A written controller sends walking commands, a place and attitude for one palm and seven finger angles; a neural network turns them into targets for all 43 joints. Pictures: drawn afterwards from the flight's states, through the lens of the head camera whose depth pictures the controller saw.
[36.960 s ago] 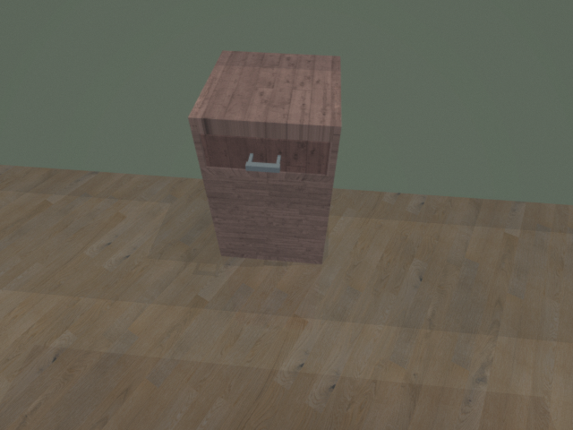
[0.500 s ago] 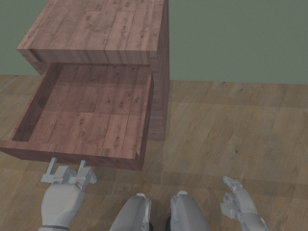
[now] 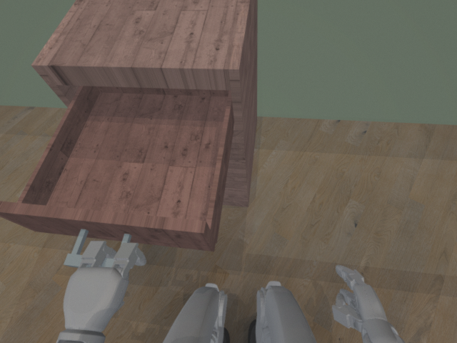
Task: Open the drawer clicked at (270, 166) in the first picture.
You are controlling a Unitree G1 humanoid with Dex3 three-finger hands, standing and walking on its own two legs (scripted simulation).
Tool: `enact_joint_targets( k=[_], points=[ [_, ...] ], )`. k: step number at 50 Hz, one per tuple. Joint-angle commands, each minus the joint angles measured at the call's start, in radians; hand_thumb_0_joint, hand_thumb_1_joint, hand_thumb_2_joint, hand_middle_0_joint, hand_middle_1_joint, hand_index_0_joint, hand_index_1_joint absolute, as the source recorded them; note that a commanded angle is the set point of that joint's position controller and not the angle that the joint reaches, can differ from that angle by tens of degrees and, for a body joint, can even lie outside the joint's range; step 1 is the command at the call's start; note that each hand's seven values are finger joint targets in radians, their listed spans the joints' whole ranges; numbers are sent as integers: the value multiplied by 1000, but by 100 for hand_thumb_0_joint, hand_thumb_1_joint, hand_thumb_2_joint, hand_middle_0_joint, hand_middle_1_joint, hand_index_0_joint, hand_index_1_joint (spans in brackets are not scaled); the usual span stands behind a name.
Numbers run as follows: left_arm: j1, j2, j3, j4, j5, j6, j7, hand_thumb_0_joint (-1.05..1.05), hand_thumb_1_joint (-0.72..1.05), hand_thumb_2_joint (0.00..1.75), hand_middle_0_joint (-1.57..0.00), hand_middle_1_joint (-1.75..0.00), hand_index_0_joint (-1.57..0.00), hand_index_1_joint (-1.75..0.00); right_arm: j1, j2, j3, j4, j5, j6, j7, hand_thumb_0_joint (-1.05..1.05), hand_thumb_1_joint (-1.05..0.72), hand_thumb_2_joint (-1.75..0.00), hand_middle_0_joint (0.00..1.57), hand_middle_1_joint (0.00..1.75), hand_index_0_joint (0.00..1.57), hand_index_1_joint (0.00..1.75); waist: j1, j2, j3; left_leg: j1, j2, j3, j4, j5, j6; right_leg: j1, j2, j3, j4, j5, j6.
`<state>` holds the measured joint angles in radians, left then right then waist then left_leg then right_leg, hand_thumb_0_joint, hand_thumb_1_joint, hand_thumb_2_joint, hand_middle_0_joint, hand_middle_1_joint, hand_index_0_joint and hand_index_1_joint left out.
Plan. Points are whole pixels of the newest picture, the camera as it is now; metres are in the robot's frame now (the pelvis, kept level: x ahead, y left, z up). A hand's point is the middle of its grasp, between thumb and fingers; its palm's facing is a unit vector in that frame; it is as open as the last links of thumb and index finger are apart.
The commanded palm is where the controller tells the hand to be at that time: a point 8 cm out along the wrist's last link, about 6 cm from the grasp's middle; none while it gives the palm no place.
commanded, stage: open the thumb to release the handle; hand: left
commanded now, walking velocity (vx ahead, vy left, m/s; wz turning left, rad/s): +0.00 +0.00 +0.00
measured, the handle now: (99, 250) +0.27 +0.26 -0.03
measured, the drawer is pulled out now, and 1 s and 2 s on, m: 0.30 0.30 0.30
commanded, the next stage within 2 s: lift the hand off the handle in 0.34 s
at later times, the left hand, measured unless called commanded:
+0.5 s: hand (113, 294) +0.20 +0.22 -0.04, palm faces -0.09 -0.09 -0.99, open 13.5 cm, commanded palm +0.18 +0.23 +0.00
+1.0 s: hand (108, 283) +0.22 +0.22 -0.02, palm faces -0.07 -0.10 -0.99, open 13.8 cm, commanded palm +0.20 +0.22 +0.02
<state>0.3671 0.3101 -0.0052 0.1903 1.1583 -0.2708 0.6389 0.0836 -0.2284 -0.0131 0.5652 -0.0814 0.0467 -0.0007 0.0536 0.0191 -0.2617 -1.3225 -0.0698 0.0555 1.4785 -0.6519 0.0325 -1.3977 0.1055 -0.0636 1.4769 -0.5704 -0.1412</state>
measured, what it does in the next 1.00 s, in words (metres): stands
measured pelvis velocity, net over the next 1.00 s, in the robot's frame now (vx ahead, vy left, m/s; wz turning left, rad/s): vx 0.00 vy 0.02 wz -0.02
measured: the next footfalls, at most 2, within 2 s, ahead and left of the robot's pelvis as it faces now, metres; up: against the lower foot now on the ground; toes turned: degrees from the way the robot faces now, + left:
none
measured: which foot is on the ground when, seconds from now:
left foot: down 0.00-1.00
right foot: down 0.00-1.00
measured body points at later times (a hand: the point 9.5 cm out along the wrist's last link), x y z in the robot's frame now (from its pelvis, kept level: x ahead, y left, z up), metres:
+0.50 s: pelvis -0.01 +0.01 +0.01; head +0.10 -0.03 +0.44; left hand +0.20 +0.22 +0.01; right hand +0.18 -0.23 -0.12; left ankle +0.02 +0.11 -0.57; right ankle +0.05 -0.04 -0.57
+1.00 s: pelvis +0.00 +0.02 +0.03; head +0.09 -0.01 +0.47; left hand +0.21 +0.23 +0.03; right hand +0.18 -0.22 -0.10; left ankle +0.02 +0.11 -0.57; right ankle +0.05 -0.04 -0.57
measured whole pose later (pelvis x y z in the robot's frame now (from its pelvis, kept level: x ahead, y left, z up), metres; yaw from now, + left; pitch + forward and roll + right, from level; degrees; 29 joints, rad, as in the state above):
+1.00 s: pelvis +0.00 +0.02 +0.03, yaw -1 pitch +25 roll +1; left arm 0.33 0.29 -0.09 0.20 1.12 -0.11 0.63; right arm 0.14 -0.23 0.00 0.55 -0.06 0.07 -0.01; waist 0.03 0.04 -0.25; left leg -1.20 -0.07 0.04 1.38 -0.61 0.06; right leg -1.26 0.11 -0.06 1.35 -0.53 -0.12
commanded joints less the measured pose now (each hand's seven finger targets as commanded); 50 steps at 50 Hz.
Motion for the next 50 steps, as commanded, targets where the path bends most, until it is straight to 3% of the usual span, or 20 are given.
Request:
enact_joint_targets(
  k=[1, 4, 5, 7, 12, 14, 21, 23, 25, 32, 33, 37, 38, 39, 43, 44, 50],
  points=[
    [68, 157, 104, -128, -34, 43, 36, 0, 27, 63, -35, -128, -35, -128, -20, -78, -28, -146, 6, -35, -8, 0, -90, -90, 20, 30, 20, 30, 2, -77, -321, 75, 16, -95, -131, 181, 0, 454, -91, 297, -305, 268, 132],
    [75, 176, 115, -116, -37, 54, 35, 0, 6, 54, -34, -126, -34, -126, -18, -79, -27, -145, 12, -30, -15, 0, -90, -90, 20, 30, 20, 30, 8, -88, -317, 81, 17, -94, -140, 189, 0, 465, -84, 298, -306, 260, 114],
    [87, 159, 94, -109, -36, 59, 31, 0, -1, 51, -33, -125, -33, -125, -20, -75, -23, -150, 13, -30, -15, 0, -90, -90, 20, 30, 20, 30, 4, -90, -311, 71, 17, -92, -142, 175, -1, 472, -92, 303, -318, 249, 127],
    [76, 175, 113, -96, -41, 62, 30, 0, -15, 45, -32, -124, -32, -124, -26, -73, -21, -144, 17, -29, -18, 0, -90, -90, 20, 30, 20, 30, 7, -84, -297, 57, 17, -96, -146, 170, -1, 483, -88, 315, -325, 231, 132],
    [76, 177, 114, -78, -43, 59, 27, 0, -50, 30, -30, -120, -30, -120, -36, -72, -21, -138, 17, -31, -20, 0, -90, -90, 20, 30, 20, 30, 7, -92, -267, 38, 19, -93, -141, 145, 0, 479, -91, 335, -347, 191, 114],
    [70, 166, 93, -79, -36, 55, 29, 0, -50, 30, -30, -120, -30, -120, -35, -76, -22, -138, 16, -32, -17, 0, -90, -90, 20, 30, 20, 30, 6, -57, -259, 50, 19, -89, -143, 134, 0, 449, -91, 323, -348, 148, 110],
    [18, 163, 86, -90, -28, 69, 39, 0, -50, 30, -30, -120, -30, -120, -29, -88, -30, -141, 13, -30, -15, 0, -90, -90, 20, 30, 20, 30, -1, -47, -250, 78, 22, -87, -150, 114, 6, 389, -81, 290, -357, 34, 103],
    [12, 183, 102, -103, -27, 76, 45, 0, -50, 30, -30, -120, -30, -120, -19, -90, -28, -143, 15, -31, -17, 0, -90, -90, 20, 30, 20, 30, 4, -40, -289, 105, 24, -89, -161, 148, 7, 401, -75, 271, -337, 78, 102],
    [-6, 163, 78, -102, -25, 84, 45, 0, -50, 30, -30, -120, -30, -120, -14, -93, -29, -143, 14, -31, -19, 0, -90, -90, 20, 30, 20, 30, -10, -66, -284, 110, 25, -94, -163, 152, 7, 399, -75, 266, -338, 101, 106],
    [-85, 140, 26, -105, -28, 109, 39, 0, -50, 30, -30, -120, -30, -120, -4, -103, -29, -138, 17, -38, -27, 0, -90, -90, 20, 30, 20, 30, -35, -54, -273, 146, 29, -98, -181, 159, 16, 373, -71, 223, -343, 90, 103],
    [-78, 146, 32, -95, -21, 109, 41, 0, -50, 30, -30, -120, -30, -120, 0, -103, -29, -136, 18, -37, -27, 0, -90, -90, 20, 30, 20, 30, -27, -55, -283, 155, 27, -94, -181, 163, 14, 368, -68, 221, -338, 86, 104],
    [-101, 129, 2, -96, -20, 120, 39, 0, -50, 30, -30, -120, -30, -120, 1, -105, -27, -137, 18, -37, -26, 0, -90, -90, 20, 30, 20, 30, -37, -34, -270, 182, 29, -99, -195, 181, 15, 358, -64, 196, -336, 110, 99],
    [-94, 142, 16, -107, -18, 121, 42, 0, -50, 30, -30, -120, -30, -120, 4, -105, -28, -141, 18, -35, -27, 0, -90, -90, 20, 30, 20, 30, -25, -36, -291, 194, 26, -93, -199, 190, 15, 375, -65, 198, -337, 114, 101],
    [-108, 144, 8, -132, -18, 124, 44, 0, -50, 30, -30, -120, -30, -120, 2, -105, -30, -144, 19, -34, -26, 0, -90, -90, 20, 30, 20, 30, -24, -12, -306, 209, 27, -95, -204, 203, 14, 384, -63, 197, -336, 132, 99],
    [-48, 145, 12, -152, -32, 141, 41, 0, -50, 30, -30, -120, -30, -120, 9, -101, -24, -158, 22, -28, -25, 0, -90, -90, 20, 30, 20, 30, -19, -21, -326, 246, 27, -95, -234, 243, 11, 443, -62, 193, -347, 203, 102],
    [-22, 147, 19, -151, -35, 143, 40, 0, -50, 30, -30, -120, -30, -120, 8, -100, -25, -159, 24, -27, -24, 0, -90, -90, 20, 30, 20, 30, -11, -13, -313, 260, 26, -96, -245, 253, 10, 447, -56, 192, -352, 215, 98],
    [11, 94, -43, -132, -40, 173, 14, 0, -50, 30, -30, -120, -30, -120, 3, -103, -19, -174, 29, -15, -15, 0, -90, -90, 20, 30, 20, 30, -34, -60, -229, 282, 29, -97, -289, 228, 12, 451, -55, 179, -402, 185, 98]
  ],
)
